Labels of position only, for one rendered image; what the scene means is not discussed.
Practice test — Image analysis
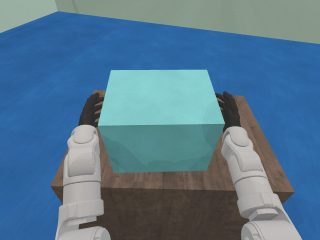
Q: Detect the pedestal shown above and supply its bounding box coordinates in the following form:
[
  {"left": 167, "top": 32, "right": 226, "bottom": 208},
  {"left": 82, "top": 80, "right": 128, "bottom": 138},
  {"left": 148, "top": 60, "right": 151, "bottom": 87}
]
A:
[{"left": 50, "top": 90, "right": 295, "bottom": 240}]

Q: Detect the carton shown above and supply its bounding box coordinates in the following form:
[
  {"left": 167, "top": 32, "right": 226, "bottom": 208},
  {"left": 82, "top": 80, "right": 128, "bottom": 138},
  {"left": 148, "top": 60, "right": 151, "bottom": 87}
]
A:
[{"left": 98, "top": 69, "right": 225, "bottom": 173}]

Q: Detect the left robot hand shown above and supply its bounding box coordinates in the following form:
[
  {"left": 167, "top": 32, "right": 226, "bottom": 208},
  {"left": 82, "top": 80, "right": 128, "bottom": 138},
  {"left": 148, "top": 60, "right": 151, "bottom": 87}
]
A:
[{"left": 78, "top": 92, "right": 105, "bottom": 128}]

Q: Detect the left robot upper arm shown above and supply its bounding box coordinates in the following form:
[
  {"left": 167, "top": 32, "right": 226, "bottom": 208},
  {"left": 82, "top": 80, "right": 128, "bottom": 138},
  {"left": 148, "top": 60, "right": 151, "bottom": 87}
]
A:
[{"left": 58, "top": 226, "right": 111, "bottom": 240}]

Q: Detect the robot left forearm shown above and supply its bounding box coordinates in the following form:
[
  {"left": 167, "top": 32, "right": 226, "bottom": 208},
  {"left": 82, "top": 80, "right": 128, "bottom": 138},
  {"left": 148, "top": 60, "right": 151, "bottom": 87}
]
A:
[{"left": 55, "top": 124, "right": 104, "bottom": 240}]

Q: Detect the right robot upper arm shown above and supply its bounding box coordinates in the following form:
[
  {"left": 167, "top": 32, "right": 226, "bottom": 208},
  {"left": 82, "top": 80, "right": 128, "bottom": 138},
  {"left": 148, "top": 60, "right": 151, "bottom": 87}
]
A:
[{"left": 241, "top": 220, "right": 301, "bottom": 240}]

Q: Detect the right robot hand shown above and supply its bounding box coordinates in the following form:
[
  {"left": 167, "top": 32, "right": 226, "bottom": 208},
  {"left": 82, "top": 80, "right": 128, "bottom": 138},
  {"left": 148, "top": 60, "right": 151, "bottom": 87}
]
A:
[{"left": 215, "top": 91, "right": 241, "bottom": 133}]

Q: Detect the robot right forearm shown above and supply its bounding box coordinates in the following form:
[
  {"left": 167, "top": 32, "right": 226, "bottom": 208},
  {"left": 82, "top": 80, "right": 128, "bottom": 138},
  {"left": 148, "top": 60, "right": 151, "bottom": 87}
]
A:
[{"left": 221, "top": 126, "right": 302, "bottom": 240}]

